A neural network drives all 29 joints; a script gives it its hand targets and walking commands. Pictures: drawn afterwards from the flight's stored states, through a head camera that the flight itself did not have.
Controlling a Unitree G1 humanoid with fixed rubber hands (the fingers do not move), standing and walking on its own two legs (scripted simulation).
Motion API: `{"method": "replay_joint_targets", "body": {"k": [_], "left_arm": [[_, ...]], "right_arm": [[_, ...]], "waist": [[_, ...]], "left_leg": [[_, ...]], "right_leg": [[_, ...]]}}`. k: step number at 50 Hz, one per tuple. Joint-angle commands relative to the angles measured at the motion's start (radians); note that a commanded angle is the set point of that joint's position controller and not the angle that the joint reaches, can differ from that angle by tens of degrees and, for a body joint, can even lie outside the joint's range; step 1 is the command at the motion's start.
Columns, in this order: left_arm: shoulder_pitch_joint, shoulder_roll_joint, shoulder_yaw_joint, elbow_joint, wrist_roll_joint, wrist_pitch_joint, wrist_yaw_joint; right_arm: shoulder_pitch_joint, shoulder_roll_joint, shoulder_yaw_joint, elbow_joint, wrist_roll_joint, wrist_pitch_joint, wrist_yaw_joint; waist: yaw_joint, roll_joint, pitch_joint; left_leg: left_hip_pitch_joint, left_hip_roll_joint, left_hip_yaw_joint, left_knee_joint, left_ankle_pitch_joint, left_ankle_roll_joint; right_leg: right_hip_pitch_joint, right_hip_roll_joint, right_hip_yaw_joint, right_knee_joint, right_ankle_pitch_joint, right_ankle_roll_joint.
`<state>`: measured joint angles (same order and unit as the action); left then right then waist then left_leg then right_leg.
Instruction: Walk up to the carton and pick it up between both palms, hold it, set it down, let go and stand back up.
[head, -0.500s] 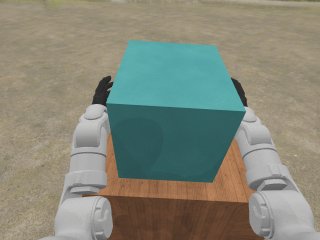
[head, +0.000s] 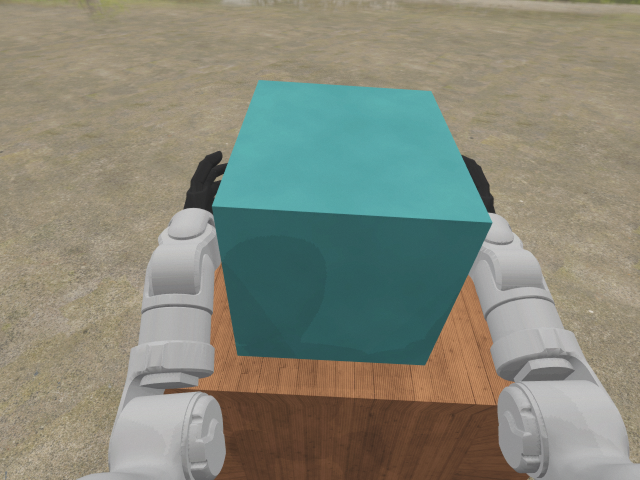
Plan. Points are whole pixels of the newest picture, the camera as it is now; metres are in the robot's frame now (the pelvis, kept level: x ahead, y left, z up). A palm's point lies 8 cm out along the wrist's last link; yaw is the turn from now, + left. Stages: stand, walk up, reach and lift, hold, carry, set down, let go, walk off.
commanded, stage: hold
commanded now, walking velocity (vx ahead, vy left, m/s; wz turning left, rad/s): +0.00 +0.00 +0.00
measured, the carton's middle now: (338, 217) +0.41 +0.00 +0.16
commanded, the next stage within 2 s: set down in 1.38 s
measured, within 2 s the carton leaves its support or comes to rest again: neither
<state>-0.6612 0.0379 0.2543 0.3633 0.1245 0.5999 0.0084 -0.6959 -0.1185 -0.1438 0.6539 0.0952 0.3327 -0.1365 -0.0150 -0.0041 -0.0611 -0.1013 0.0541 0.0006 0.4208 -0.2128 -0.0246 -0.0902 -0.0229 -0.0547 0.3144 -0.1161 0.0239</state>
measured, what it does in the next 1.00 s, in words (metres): stands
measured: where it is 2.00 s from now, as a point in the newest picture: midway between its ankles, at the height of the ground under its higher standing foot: outside the picture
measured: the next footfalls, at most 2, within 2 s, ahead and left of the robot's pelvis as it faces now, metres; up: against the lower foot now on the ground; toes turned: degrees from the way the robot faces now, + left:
none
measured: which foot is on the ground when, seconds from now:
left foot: down 0.00-1.00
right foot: down 0.00-1.00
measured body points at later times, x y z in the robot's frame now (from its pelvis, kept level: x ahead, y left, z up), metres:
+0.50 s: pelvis +0.00 +0.00 +0.00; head -0.07 +0.01 +0.44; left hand +0.38 +0.17 +0.20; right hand +0.38 -0.17 +0.19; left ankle +0.02 +0.13 -0.74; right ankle +0.04 -0.14 -0.74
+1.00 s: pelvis +0.00 +0.00 +0.00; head -0.07 +0.01 +0.44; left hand +0.38 +0.17 +0.20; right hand +0.38 -0.17 +0.19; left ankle +0.02 +0.13 -0.74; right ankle +0.04 -0.14 -0.74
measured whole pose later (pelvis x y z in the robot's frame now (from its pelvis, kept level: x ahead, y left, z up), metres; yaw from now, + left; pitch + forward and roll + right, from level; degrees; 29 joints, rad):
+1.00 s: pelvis +0.00 +0.00 +0.00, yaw +0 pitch -6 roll -1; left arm -0.66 0.04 0.25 0.36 0.13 0.60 0.01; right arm -0.70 -0.12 -0.14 0.65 0.10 0.33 -0.14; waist -0.02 0.00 -0.06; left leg -0.10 0.05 0.00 0.42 -0.21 -0.02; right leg -0.09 -0.02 -0.05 0.31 -0.12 0.02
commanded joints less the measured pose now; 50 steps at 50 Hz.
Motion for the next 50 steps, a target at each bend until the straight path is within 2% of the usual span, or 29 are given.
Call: {"method": "replay_joint_targets", "body": {"k": [1,4,6,7,9,10,11,14,17,19,23,26,28,29,30,34,35,37,38,39,43,45,50], "left_arm": [[-0.653,-0.607,-0.389,-0.221,-0.038,-0.035,-0.173],[-0.653,-0.604,-0.383,-0.200,-0.037,-0.035,-0.175],[-0.636,-0.598,-0.366,-0.189,-0.028,-0.031,-0.179],[-0.652,-0.594,-0.364,-0.189,-0.024,-0.032,-0.180],[-0.644,-0.609,-0.386,-0.217,-0.041,-0.035,-0.179],[-0.652,-0.598,-0.376,-0.190,-0.031,-0.032,-0.179],[-0.656,-0.595,-0.372,-0.196,-0.034,-0.033,-0.178],[-0.658,-0.620,-0.401,-0.224,-0.047,-0.039,-0.173],[-0.668,-0.613,-0.399,-0.216,-0.046,-0.039,-0.174],[-0.662,-0.599,-0.375,-0.201,-0.034,-0.037,-0.173],[-0.649,-0.604,-0.389,-0.207,-0.035,-0.035,-0.177],[-0.643,-0.586,-0.362,-0.193,-0.025,-0.031,-0.179],[-0.659,-0.606,-0.385,-0.220,-0.033,-0.036,-0.177],[-0.684,-0.596,-0.380,-0.220,-0.038,-0.042,-0.177],[-0.670,-0.607,-0.387,-0.228,-0.041,-0.041,-0.174],[-0.668,-0.598,-0.385,-0.210,-0.042,-0.037,-0.172],[-0.659,-0.594,-0.373,-0.169,-0.028,-0.033,-0.176],[-0.659,-0.602,-0.384,-0.219,-0.038,-0.037,-0.176],[-0.662,-0.598,-0.375,-0.205,-0.031,-0.036,-0.177],[-0.665,-0.605,-0.386,-0.212,-0.037,-0.039,-0.174],[-0.657,-0.604,-0.387,-0.201,-0.043,-0.037,-0.174],[-0.676,-0.605,-0.395,-0.228,-0.045,-0.042,-0.170],[-0.659,-0.607,-0.386,-0.213,-0.042,-0.037,-0.172]], "right_arm": [[-0.783,0.638,0.378,-0.298,0.153,-0.051,0.134],[-0.793,0.639,0.376,-0.306,0.144,-0.051,0.132],[-0.801,0.648,0.387,-0.304,0.152,-0.049,0.131],[-0.790,0.640,0.375,-0.285,0.144,-0.048,0.132],[-0.808,0.644,0.384,-0.338,0.153,-0.057,0.133],[-0.798,0.629,0.370,-0.299,0.145,-0.051,0.132],[-0.812,0.640,0.379,-0.318,0.149,-0.053,0.132],[-0.809,0.646,0.388,-0.335,0.156,-0.058,0.131],[-0.788,0.640,0.378,-0.305,0.149,-0.053,0.133],[-0.808,0.647,0.385,-0.307,0.148,-0.052,0.134],[-0.784,0.638,0.382,-0.303,0.149,-0.053,0.130],[-0.794,0.642,0.383,-0.295,0.151,-0.048,0.133],[-0.797,0.644,0.387,-0.312,0.150,-0.054,0.132],[-0.799,0.648,0.384,-0.305,0.148,-0.053,0.131],[-0.803,0.652,0.392,-0.322,0.159,-0.055,0.131],[-0.802,0.635,0.375,-0.304,0.149,-0.051,0.135],[-0.793,0.630,0.360,-0.271,0.134,-0.047,0.135],[-0.801,0.650,0.384,-0.309,0.153,-0.052,0.134],[-0.785,0.647,0.379,-0.286,0.148,-0.050,0.133],[-0.806,0.650,0.391,-0.319,0.154,-0.056,0.134],[-0.829,0.649,0.385,-0.333,0.151,-0.057,0.133],[-0.788,0.647,0.385,-0.301,0.148,-0.054,0.134],[-0.810,0.646,0.391,-0.328,0.155,-0.053,0.131]], "waist": [[-0.053,0.008,-0.275],[-0.058,-0.010,-0.278],[-0.043,-0.017,-0.275],[-0.052,-0.005,-0.268],[-0.050,-0.011,-0.306],[-0.058,0.000,-0.277],[-0.047,-0.008,-0.290],[-0.056,-0.001,-0.310],[-0.061,0.002,-0.298],[-0.042,-0.012,-0.279],[-0.056,0.002,-0.284],[-0.043,-0.012,-0.255],[-0.048,-0.004,-0.296],[-0.049,-0.016,-0.295],[-0.049,-0.002,-0.307],[-0.056,-0.003,-0.282],[-0.059,-0.002,-0.240],[-0.045,-0.008,-0.290],[-0.050,-0.003,-0.275],[-0.045,-0.009,-0.306],[-0.047,-0.015,-0.303],[-0.055,0.004,-0.298],[-0.049,-0.008,-0.289]], "left_leg": [[-0.003,-0.111,0.000,-0.154,0.187,0.002],[-0.011,-0.112,0.000,-0.156,0.180,0.005],[-0.014,-0.118,0.005,-0.156,0.176,0.015],[-0.014,-0.116,0.005,-0.161,0.164,0.011],[-0.001,-0.112,0.002,-0.150,0.201,0.009],[-0.014,-0.116,0.000,-0.156,0.165,0.007],[-0.012,-0.116,0.003,-0.155,0.172,0.013],[0.004,-0.112,-0.003,-0.148,0.200,0.004],[-0.004,-0.113,0.001,-0.154,0.181,-0.002],[-0.013,-0.114,0.004,-0.158,0.169,0.012],[-0.008,-0.117,0.003,-0.151,0.183,0.005],[-0.020,-0.116,0.002,-0.158,0.164,0.018],[-0.004,-0.116,0.005,-0.150,0.187,0.011],[-0.008,-0.116,0.003,-0.154,0.174,0.010],[0.003,-0.114,0.004,-0.151,0.184,0.008],[-0.016,-0.112,0.001,-0.158,0.157,0.008],[-0.025,-0.114,0.003,-0.166,0.129,0.009],[-0.011,-0.115,0.003,-0.155,0.177,0.010],[-0.013,-0.119,0.006,-0.157,0.165,0.008],[-0.009,-0.116,0.006,-0.151,0.176,0.013],[-0.007,-0.114,0.002,-0.152,0.174,0.011],[0.002,-0.115,0.002,-0.152,0.169,0.008],[-0.008,-0.117,0.002,-0.153,0.174,0.013]], "right_leg": [[0.189,0.073,0.000,-0.055,0.060,-0.014],[0.198,0.071,0.002,-0.059,0.058,-0.014],[0.208,0.069,0.004,-0.060,0.065,-0.009],[0.207,0.068,0.002,-0.063,0.043,-0.010],[0.210,0.072,0.004,-0.054,0.075,-0.011],[0.205,0.068,0.005,-0.060,0.046,-0.013],[0.206,0.068,0.004,-0.058,0.052,-0.011],[0.202,0.074,0.006,-0.056,0.070,-0.014],[0.200,0.072,0.001,-0.058,0.053,-0.013],[0.197,0.071,0.004,-0.060,0.048,-0.011],[0.202,0.070,0.002,-0.057,0.063,-0.011],[0.197,0.068,0.007,-0.062,0.052,-0.010],[0.206,0.071,0.002,-0.055,0.067,-0.010],[0.198,0.071,0.002,-0.058,0.046,-0.008],[0.200,0.072,0.002,-0.055,0.061,-0.012],[0.194,0.072,0.002,-0.059,0.040,-0.014],[0.176,0.067,0.003,-0.065,0.008,-0.016],[0.205,0.072,0.004,-0.056,0.062,-0.011],[0.202,0.070,0.000,-0.057,0.047,-0.011],[0.203,0.072,0.004,-0.054,0.059,-0.010],[0.199,0.071,0.001,-0.058,0.049,-0.010],[0.190,0.069,0.003,-0.058,0.048,-0.013],[0.199,0.072,0.002,-0.057,0.055,-0.010]]}}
